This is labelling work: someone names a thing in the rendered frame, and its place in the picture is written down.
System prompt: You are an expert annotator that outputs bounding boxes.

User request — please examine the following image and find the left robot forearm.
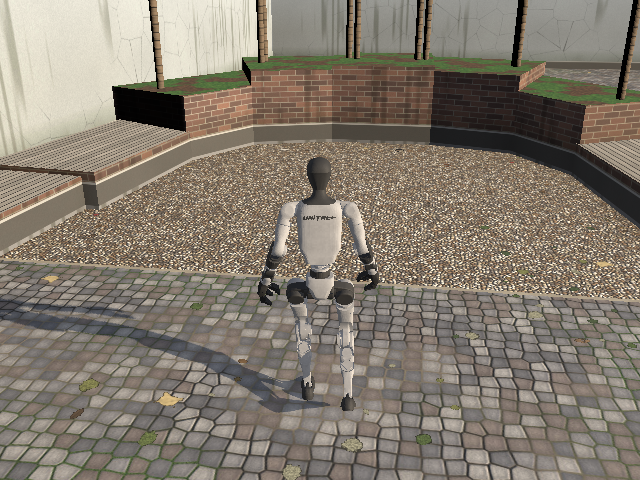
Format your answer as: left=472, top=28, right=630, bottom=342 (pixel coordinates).
left=260, top=241, right=281, bottom=286

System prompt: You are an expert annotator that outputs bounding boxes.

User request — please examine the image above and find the right robot hand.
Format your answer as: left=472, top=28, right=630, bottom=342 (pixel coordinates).
left=356, top=271, right=380, bottom=291

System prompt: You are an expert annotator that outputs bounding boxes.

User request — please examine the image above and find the right robot forearm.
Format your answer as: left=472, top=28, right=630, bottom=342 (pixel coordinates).
left=359, top=239, right=378, bottom=275

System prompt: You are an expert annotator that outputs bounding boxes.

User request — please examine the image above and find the robot right upper arm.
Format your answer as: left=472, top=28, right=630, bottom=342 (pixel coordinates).
left=340, top=201, right=369, bottom=255

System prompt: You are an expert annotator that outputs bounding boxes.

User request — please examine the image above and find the robot left upper arm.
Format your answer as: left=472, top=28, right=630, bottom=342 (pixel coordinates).
left=271, top=201, right=299, bottom=257

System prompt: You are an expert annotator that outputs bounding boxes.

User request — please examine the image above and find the robot torso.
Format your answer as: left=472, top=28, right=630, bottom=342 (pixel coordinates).
left=296, top=196, right=343, bottom=300

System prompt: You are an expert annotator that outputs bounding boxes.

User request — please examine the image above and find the right robot foot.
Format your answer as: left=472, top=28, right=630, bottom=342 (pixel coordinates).
left=340, top=394, right=356, bottom=411

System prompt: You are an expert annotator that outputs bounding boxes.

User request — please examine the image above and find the left robot hand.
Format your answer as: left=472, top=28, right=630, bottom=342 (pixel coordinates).
left=257, top=281, right=280, bottom=306

